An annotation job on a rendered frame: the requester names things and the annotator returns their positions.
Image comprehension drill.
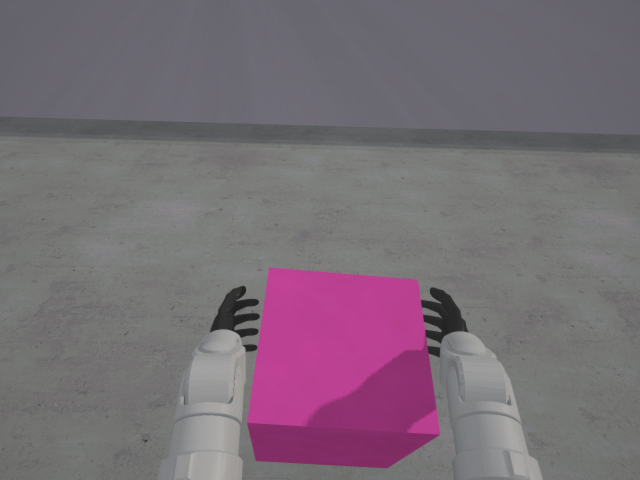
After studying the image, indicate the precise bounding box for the robot right hand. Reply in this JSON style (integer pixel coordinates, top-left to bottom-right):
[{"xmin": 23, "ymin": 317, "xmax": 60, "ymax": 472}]
[{"xmin": 421, "ymin": 287, "xmax": 469, "ymax": 358}]

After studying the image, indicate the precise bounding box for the robot left hand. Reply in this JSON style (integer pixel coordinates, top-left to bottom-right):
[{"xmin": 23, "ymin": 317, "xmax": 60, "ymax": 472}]
[{"xmin": 210, "ymin": 286, "xmax": 260, "ymax": 352}]

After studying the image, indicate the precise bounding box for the robot left forearm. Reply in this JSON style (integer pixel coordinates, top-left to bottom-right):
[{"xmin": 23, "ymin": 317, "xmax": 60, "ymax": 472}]
[{"xmin": 157, "ymin": 329, "xmax": 246, "ymax": 480}]

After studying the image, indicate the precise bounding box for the robot right forearm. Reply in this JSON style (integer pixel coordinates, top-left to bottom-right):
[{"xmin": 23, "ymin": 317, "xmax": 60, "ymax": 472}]
[{"xmin": 440, "ymin": 331, "xmax": 543, "ymax": 480}]

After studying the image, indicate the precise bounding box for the carton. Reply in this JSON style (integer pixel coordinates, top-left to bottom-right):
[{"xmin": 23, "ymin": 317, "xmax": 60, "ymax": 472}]
[{"xmin": 247, "ymin": 267, "xmax": 440, "ymax": 468}]

